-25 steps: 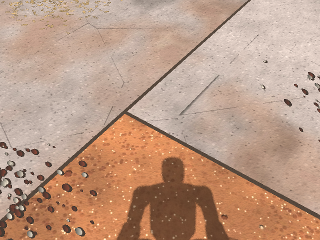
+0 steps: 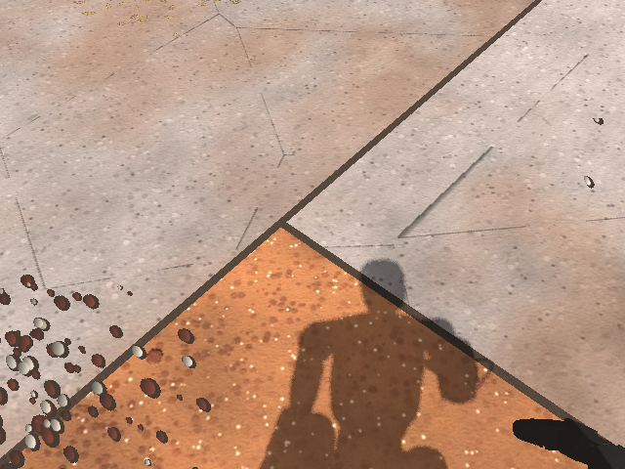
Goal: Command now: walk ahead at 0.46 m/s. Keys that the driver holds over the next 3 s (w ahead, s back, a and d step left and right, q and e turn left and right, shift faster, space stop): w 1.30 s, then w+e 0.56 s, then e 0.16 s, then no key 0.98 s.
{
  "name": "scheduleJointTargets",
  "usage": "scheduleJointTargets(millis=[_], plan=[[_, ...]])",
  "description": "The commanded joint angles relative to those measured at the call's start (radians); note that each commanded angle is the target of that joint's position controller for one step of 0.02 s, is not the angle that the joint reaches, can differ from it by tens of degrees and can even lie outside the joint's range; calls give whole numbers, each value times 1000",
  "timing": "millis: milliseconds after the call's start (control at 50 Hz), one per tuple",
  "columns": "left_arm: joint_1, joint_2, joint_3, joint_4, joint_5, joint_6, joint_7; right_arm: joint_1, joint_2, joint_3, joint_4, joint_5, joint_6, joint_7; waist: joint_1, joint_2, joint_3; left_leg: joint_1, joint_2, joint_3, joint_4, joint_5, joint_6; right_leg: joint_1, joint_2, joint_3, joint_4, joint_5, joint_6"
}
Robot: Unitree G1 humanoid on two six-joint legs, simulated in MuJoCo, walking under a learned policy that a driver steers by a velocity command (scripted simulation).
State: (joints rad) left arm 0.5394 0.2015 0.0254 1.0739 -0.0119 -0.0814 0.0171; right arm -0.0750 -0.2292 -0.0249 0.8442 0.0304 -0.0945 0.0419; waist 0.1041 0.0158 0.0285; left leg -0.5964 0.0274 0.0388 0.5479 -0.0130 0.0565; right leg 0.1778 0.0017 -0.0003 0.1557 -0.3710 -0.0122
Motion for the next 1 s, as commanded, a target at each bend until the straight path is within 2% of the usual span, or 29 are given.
scheduleJointTargets(millis=[20, 40, 60, 80, 100, 120, 140, 160, 180, 200, 220, 260, 320, 380, 480, 540, 560, 580, 600, 620, 640, 660, 680, 700, 740, 800, 860, 940, 1000], plan=[[-22, 191, 42, -41, 3, 6, 5, 67, -143, -48, -41, -1, -16, 1, -153, -157, -11, 241, -59, 34, -9, -42, 52, -96, -243, 52, 186, 954, -109], [-37, 184, 39, -52, 11, 14, 3, 239, -181, -71, 11, 4, -12, -7, -235, -153, -113, 460, -72, 39, -14, -40, 82, -155, -203, 23, 384, 1028, -83], [-46, 159, 26, -81, 26, 15, 0, 431, -245, -91, 53, -7, -6, -18, -299, -67, -248, 782, 103, -167, 10, -99, 142, -394, -154, 5, 691, 756, -57], [97, -13, -18, -87, 16, -7, -15, 516, -309, -100, 82, -21, -1, -11, -212, 241, -440, 1089, 369, -697, -138, -368, 320, -748, 49, 26, 1077, -48, 5], [21, 79, 3, -81, -13, -37, -20, 481, -212, -73, 85, -15, -1, -9, -241, 186, -384, 1019, 347, -823, -276, -468, 290, -858, 27, 153, 1216, -169, -21], [-97, 145, 23, -127, -41, -54, -20, 372, -169, -60, 71, -11, -6, -11, -212, 151, -194, 857, 316, -657, -293, -411, 237, -939, -26, 121, 1241, -97, -41], [-161, 156, 25, -144, -39, -60, -12, 278, -141, -49, 48, -16, -13, -9, -175, 42, -120, 682, 283, -519, -316, -275, 210, -890, -83, 100, 1197, 5, -46], [-183, 153, 35, -146, -23, -55, -3, 228, -113, -41, 42, -29, -19, -4, -138, 6, -72, 545, 244, -414, -339, -163, 192, -836, -115, 85, 1141, 62, -44], [-155, 133, 39, -144, -14, -40, -1, 209, -92, -34, 48, -40, -24, -1, -97, 30, -67, 462, 208, -341, -366, -124, 180, -764, -145, 95, 1100, 95, -44], [-136, 107, 38, -142, -12, -26, 1, 210, -81, -31, 58, -38, -25, 2, -79, 48, -58, 415, 190, -303, -391, -118, 182, -731, -152, 90, 1067, 100, -42], [-133, 92, 38, -145, -11, -15, 2, 227, -86, -31, 70, -34, -26, 0, -70, 53, -40, 377, 182, -269, -414, -107, 189, -724, -159, 81, 1035, 97, -37], [-198, 102, 42, -177, -4, -3, 5, 261, -119, -35, 89, -33, -30, -12, -68, 45, 3, 338, 182, -229, -452, -91, 203, -778, -172, 68, 954, 152, -17], [-336, 112, 44, -228, 8, -6, 2, 323, -151, -41, 105, -32, -23, -34, -100, 22, 32, 379, 176, -192, -468, -53, 194, -872, -175, 59, 764, 323, 8], [-457, 93, 34, -261, 5, -15, -12, 379, -166, -41, 115, -22, -16, -44, -139, 21, 38, 405, 143, -124, -462, -11, 157, -826, -134, 18, 551, 470, 9], [-601, 102, 23, -318, -9, -22, -41, 486, -182, -46, 155, -10, 5, -48, -184, 22, 63, 574, 199, -123, -398, -8, 143, -841, -99, 9, 399, 437, -5], [-576, 138, 32, -332, -10, -30, -56, 480, -201, -55, 158, -10, 24, -51, -145, 49, 35, 662, 237, -134, -309, 130, 117, -771, -72, -3, 352, 318, -44], [-506, 164, 45, -317, -9, -32, -56, 457, -208, -57, 151, -11, 29, -51, -99, 62, -9, 663, 222, -115, -223, 296, 102, -659, -41, -31, 336, 293, -64], [-346, 207, 70, -268, -8, -33, -51, 445, -190, -49, 144, -17, 36, -50, -24, 52, -106, 623, 169, -73, -39, 423, 77, -448, -12, -53, 327, 302, -93], [-147, 284, 94, -225, 3, -31, -42, 451, -152, -31, 117, -34, 35, -51, 42, -31, -264, 430, 108, -24, 266, 241, 41, -129, -164, 113, 365, 332, -158], [-67, 367, 112, -195, 9, -23, -46, 581, -10, 9, 112, -32, 10, -38, -19, -308, -402, 11, -85, -11, 635, -368, -28, 234, -395, 602, 253, 136, -324], [-72, 261, 83, -201, 5, -23, -47, 535, -104, -10, 127, -9, -16, -34, 9, -238, -411, -110, -60, -158, 772, -544, -15, 237, -399, 733, 152, 45, -314], [-165, 218, 67, -219, 4, -26, -43, 432, -175, -29, 93, 15, -32, -31, -3, -185, -251, -179, -6, -150, 797, -474, 4, 108, -364, 575, 143, 96, -261], [-248, 193, 58, -239, 9, -27, -41, 372, -172, -29, 80, 15, -36, -37, -32, -101, -172, -149, 49, -122, 758, -381, 6, -39, -326, 443, 124, 208, -238], [-300, 167, 50, -244, 15, -28, -45, 341, -161, -34, 76, -1, -31, -43, -59, -60, -107, -108, 80, -111, 690, -324, 1, -168, -287, 351, 93, 302, -224], [-321, 137, 42, -236, 23, -34, -52, 373, -123, -37, 82, -10, -4, -45, -110, -86, -83, -6, 113, -115, 612, -265, -4, -284, -242, 259, 34, 355, -212], [-282, 171, 52, -210, 16, -40, -44, 342, -94, -35, 69, -18, 19, -48, -125, -72, -40, -38, 125, -100, 506, -201, -27, -330, -234, 185, -21, 414, -231], [-237, 186, 56, -188, 14, -31, -27, 230, -94, -37, 31, -27, 20, -46, -101, -65, -5, -108, 124, -94, 332, -46, -47, -308, -221, 133, -47, 411, -218], [-181, 198, 58, -162, 4, -23, -15, 93, -76, -29, -5, -21, 10, -35, -60, -72, 26, -57, 83, -53, 110, 116, -49, -299, -188, 59, -59, 382, -186], [-128, 203, 60, -130, -2, -14, -13, 11, -79, -24, -33, -14, 5, -22, -34, -73, 52, -65, 66, -46, 30, 109, -41, -220, -218, 55, -36, 377, -183]])
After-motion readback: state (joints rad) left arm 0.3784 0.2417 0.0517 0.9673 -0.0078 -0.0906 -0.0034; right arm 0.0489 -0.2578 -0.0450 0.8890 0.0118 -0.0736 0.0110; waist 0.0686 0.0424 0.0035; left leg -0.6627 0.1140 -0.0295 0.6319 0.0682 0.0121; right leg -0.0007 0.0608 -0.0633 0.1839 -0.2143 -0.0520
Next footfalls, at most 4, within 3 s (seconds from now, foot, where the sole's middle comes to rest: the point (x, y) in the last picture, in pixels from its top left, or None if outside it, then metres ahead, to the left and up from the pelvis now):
0.06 left None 0.22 0.12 -0.77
0.60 right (422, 444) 0.52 -0.12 -0.77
1.14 left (320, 309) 0.83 0.12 -0.77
1.72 right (421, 222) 1.12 -0.13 -0.77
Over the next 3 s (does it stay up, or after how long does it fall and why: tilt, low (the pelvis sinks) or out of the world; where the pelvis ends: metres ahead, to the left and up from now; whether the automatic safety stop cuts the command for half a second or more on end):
stays up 1.28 -0.11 0.00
